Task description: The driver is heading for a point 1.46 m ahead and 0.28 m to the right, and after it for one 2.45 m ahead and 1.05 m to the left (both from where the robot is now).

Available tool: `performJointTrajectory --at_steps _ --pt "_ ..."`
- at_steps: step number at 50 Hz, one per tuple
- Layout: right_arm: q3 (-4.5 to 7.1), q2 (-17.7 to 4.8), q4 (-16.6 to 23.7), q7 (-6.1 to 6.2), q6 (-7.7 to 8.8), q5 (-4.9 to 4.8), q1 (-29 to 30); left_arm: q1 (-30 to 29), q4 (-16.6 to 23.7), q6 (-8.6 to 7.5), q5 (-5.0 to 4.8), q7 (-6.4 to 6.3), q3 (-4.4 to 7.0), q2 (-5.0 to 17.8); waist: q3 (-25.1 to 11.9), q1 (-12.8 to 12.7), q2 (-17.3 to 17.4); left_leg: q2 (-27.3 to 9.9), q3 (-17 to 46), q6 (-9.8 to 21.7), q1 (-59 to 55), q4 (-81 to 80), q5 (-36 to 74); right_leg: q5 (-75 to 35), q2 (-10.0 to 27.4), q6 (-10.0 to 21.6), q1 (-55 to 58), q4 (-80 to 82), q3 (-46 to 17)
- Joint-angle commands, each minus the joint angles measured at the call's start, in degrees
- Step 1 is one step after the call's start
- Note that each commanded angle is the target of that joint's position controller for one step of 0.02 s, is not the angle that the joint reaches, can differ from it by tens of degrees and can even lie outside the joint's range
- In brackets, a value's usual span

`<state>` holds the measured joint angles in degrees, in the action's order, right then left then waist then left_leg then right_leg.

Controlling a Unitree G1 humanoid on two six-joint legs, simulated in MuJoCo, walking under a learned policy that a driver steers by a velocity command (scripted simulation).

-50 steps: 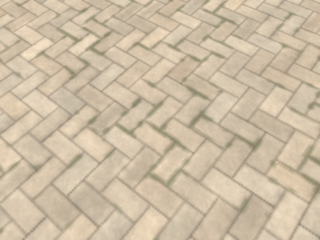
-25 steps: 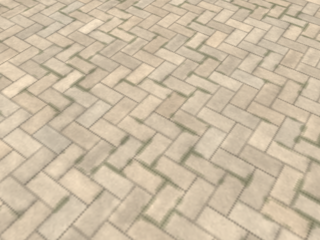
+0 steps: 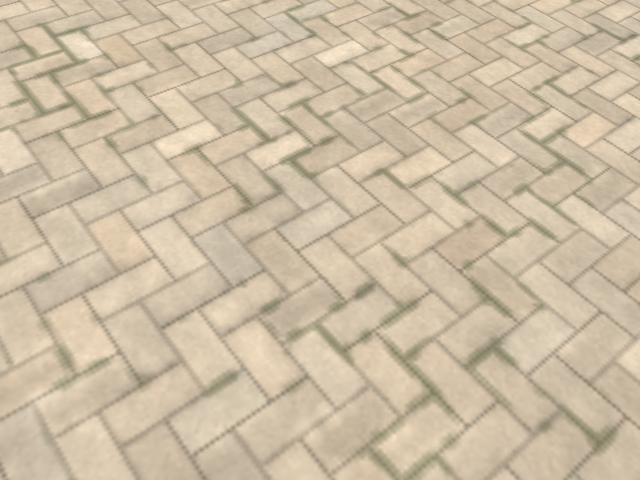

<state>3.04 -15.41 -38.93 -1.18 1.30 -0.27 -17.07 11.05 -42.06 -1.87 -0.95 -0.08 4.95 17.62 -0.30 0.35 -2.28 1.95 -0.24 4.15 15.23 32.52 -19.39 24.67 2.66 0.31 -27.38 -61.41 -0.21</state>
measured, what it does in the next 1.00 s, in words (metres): walks ahead, turning right: right foot, then left foot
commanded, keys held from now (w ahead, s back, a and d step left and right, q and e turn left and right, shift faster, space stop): w+e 0.68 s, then w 0.26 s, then no key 0.06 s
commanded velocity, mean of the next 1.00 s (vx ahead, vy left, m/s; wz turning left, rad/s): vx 0.45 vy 0.00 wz -0.29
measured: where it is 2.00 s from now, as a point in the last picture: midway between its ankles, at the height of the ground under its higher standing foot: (385, 348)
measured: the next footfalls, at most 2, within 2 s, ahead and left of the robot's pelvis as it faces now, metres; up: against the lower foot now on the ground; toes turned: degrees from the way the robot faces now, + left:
right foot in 0.44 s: +0.36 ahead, -0.13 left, +0.00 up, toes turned -9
left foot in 0.88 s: +0.68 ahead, +0.02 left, +0.00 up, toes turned -22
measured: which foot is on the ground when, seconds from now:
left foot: down 0.00-0.42, up 0.44-0.86, down 0.88-1.00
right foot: up 0.00-0.42, down 0.44-0.88, up 0.90-1.00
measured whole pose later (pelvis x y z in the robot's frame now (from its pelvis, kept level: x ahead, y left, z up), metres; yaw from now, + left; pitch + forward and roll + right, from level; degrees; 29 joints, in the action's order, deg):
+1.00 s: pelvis +0.54 -0.04 +0.00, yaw -22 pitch +1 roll +0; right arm 2.1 -15.6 -38.2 -1.4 6.0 0.5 -12.2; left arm 18.4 -43.8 -2.6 -1.2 0.1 2.8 17.0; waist 1.0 -0.7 -1.6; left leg 1.3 -0.4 1.9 22.4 31.4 -10.3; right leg 24.9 -2.5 1.2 -21.1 -66.9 -5.7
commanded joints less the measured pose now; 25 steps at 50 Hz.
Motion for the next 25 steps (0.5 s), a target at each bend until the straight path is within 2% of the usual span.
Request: performJointTrajectory --at_steps 1,3,5,9,13,16,17,19,20,21,22,23,24,25 --pt "1.85 -8.7 3.6 1.12 2.21 0.44 0.4 -5.1 4.4 -2.47 0.84 0.36 1.43 6.0 3.3 0.7 9.1 -15.2 22.9 8.3 -11.4 -22.7 -3.0 -11.3 3.4 0.0 -18.2 0.8 -3.2" --pt "1.83 -8.5 3.0 1.56 2.8 0.78 -1.1 -4.5 3.0 -2.36 0.49 0.8 0.98 4.6 2.2 1.1 7.7 -13.9 16.7 7.4 -12.9 -23.8 7.4 -18.1 3.1 -0.9 -17.3 3.7 -1.9" --pt "1.78 -8.2 1.7 1.76 3.11 0.61 -3.1 -5.5 2.7 -2.11 0.3 0.96 0.43 3.4 2.1 1.9 6.2 -13.5 12.1 6.4 -14.9 -24.2 14.0 -22.0 3.0 -1.5 -18.0 7.9 -1.6" --pt "1.96 -8.7 -0.4 1.83 3.22 0.77 -4.7 -8.8 3.4 -2.11 -0.45 1.74 -0.53 2.0 4.1 3.5 7.1 -13.0 5.4 5.1 -14.7 -26.1 17.3 -28.4 2.3 -1.7 -16.3 17.4 -1.3" --pt "2.21 -9.0 -2.5 1.77 3.19 0.51 -6.4 -13.3 5.2 -2.55 -0.78 3.02 -1.36 1.2 7.4 5.4 6.0 -14.6 1.0 5.0 -16.9 -26.9 20.5 -29.8 1.0 -0.2 -16.1 24.6 -0.4" --pt "2.35 -9.4 -3.9 1.99 2.56 0.1 -7.5 -16.1 6.9 -3.12 -0.67 4.3 -1.89 0.6 7.9 5.8 5.8 -15.9 -1.6 4.6 -21.1 -24.0 29.7 -26.3 -0.6 1.8 -15.6 28.5 1.9" --pt "2.4 -9.7 -4.0 2.17 2.29 0.08 -7.3 -16.0 7.3 -3.28 -0.63 4.67 -1.81 0.9 7.0 5.1 6.5 -15.9 -2.7 4.1 -22.3 -21.5 38.4 -24.1 -1.8 2.8 -13.7 29.4 3.2" --pt "2.7 -11.4 -3.8 3.0 1.65 0.13 -6.7 -13.0 7.3 -3.15 -0.4 4.85 -0.91 2.8 2.0 2.6 9.5 -15.8 -4.4 2.8 -25.0 -13.0 63.4 -18.7 -5.6 5.1 -6.7 28.7 6.7" --pt "2.81 -12.1 -3.6 3.48 1.11 0.31 -6.3 -7.8 6.4 -2.9 -0.45 4.67 0.09 4.8 -1.9 -0.5 10.5 -15.5 -5.3 2.0 -25.2 -5.1 72.6 -16.6 -7.6 6.5 -0.1 28.5 7.7" --pt "2.81 -12.7 -3.2 3.8 0.87 0.19 -5.1 1.0 4.7 -2.73 -0.67 4.06 1.5 7.4 -6.7 -5.4 9.6 -14.2 -6.9 0.4 -19.7 6.3 72.8 -20.1 -8.8 8.7 13.4 31.8 7.0" --pt "2.24 -12.1 -1.8 4.01 1.49 0.85 -4.5 11.1 3.1 -2.04 -0.58 2.91 2.81 10.9 -12.8 -10.1 5.4 -12.6 -6.5 -1.4 -4.8 22.6 55.6 -19.7 -1.4 12.3 33.1 31.9 -4.7" --pt "-0.71 -2.8 0.4 2.45 3.13 2.05 -11.4 12.8 2.9 -2.35 -0.74 2.63 3.43 15.4 -20.1 -3.6 -10.5 0.4 -2.1 -5.6 21.8 45.0 -8.0 -10.1 15.7 24.7 54.8 33.9 -38.6" --pt "-0.02 -7.7 0.5 1.49 5.44 0.02 -5.1 14.7 2.5 -2.23 -0.61 2.12 2.29 10.0 -23.2 -8.5 -4.5 0.7 8.0 -4.7 28.0 51.4 -11.6 -3.9 16.2 24.5 55.7 41.8 -46.3" --pt "0.56 -9.8 3.1 0.89 6.71 -2.27 1.4 11.6 2.8 -2.23 -0.2 1.73 1.76 8.6 -13.3 -8.6 -3.0 -2.8 8.2 -3.7 32.1 49.3 -6.3 -6.1 14.3 21.2 48.3 43.9 -37.0"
